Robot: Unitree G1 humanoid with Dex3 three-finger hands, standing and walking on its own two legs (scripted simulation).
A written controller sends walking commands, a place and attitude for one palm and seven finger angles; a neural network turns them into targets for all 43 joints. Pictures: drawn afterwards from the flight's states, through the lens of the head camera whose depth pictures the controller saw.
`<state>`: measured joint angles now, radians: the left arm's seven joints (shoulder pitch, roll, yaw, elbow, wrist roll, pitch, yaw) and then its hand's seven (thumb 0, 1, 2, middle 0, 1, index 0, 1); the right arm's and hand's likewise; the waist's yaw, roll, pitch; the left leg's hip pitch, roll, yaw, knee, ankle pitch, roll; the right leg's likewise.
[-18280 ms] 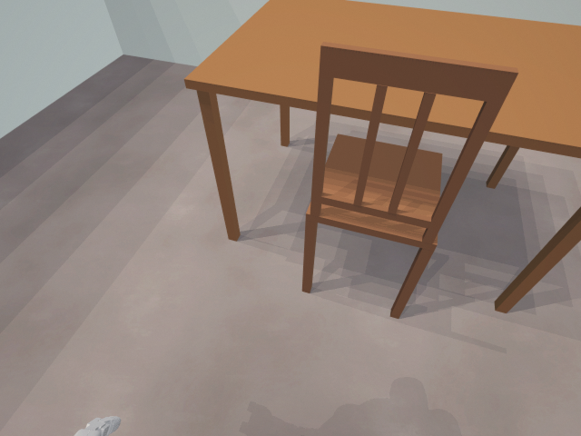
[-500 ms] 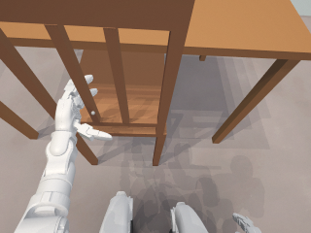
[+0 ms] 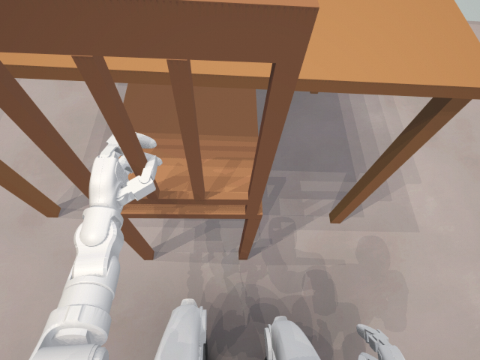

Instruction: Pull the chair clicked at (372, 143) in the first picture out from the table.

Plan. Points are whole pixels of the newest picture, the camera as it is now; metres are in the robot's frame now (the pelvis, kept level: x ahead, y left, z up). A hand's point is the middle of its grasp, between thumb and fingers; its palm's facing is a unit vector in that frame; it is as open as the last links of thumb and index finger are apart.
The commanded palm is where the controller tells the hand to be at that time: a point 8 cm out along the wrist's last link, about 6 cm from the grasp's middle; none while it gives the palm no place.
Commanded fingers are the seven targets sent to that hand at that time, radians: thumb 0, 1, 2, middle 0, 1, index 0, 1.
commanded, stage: hook a spindle and tug to test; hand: left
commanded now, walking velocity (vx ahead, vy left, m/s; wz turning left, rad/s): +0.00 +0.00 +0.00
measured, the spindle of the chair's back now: (131, 146) +0.43 +0.18 +0.07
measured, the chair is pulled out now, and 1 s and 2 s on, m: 0.01 0.07 0.18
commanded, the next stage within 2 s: step backward, pulling the chair out in 0.60 s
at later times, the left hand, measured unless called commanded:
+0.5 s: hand (151, 200) +0.36 +0.14 +0.02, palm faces -0.01 -1.00 -0.01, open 5.5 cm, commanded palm +0.33 +0.19 +0.02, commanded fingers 0.00 0.90 0.90 -0.50 -1.45 -0.50 -1.45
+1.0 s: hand (151, 207) +0.34 +0.14 +0.04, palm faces +0.02 -0.99 -0.13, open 5.5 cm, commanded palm +0.33 +0.19 +0.05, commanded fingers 0.00 0.90 0.90 -0.50 -1.45 -0.50 -1.45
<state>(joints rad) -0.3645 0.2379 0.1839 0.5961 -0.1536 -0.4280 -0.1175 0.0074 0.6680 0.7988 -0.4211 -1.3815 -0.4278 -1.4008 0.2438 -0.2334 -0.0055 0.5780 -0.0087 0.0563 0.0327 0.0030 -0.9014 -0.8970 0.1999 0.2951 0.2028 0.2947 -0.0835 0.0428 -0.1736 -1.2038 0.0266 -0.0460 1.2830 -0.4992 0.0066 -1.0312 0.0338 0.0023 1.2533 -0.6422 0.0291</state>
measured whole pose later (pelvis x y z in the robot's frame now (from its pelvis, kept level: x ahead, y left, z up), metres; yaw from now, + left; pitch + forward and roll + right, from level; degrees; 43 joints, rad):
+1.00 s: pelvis +0.01 +0.01 +0.09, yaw +0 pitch +9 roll -2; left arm -0.25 0.18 0.03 0.75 -0.08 -0.15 0.08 0.07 0.71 0.80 -0.34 -1.16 -0.46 -1.45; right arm 0.27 -0.23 0.03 0.57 0.05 0.15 -0.09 0.00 -0.90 -0.90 0.20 0.30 0.20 0.29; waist -0.07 0.03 -0.04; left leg -0.61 0.03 0.01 0.76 -0.31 0.02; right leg -0.47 0.02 0.05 0.71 -0.40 0.04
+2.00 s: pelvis -0.10 -0.01 +0.10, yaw -4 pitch +1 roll -1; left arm -0.25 0.17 0.07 0.81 -0.06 -0.24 0.11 0.06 0.65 0.82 -0.36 -1.22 -0.50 -1.45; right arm 0.19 -0.22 0.00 0.71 0.02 0.01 -0.09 0.00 -0.90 -0.90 0.20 0.30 0.21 0.30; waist -0.05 0.04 0.16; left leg -0.55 0.03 -0.02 0.88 -0.39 -0.03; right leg -0.39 0.00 -0.02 0.63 -0.26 0.00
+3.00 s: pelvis -0.25 -0.01 +0.12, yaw -3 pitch +3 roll +1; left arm -0.34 0.15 0.11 0.87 -0.05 -0.22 0.12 0.05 0.66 0.79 -0.32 -1.19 -0.50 -1.45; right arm 0.14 -0.23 -0.01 0.71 0.02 0.03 -0.09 0.00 -0.90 -0.90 0.20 0.30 0.21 0.30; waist -0.05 0.02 0.19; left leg -0.47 0.00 -0.05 0.87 -0.45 -0.04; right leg -0.33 -0.03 -0.02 0.50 -0.22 -0.01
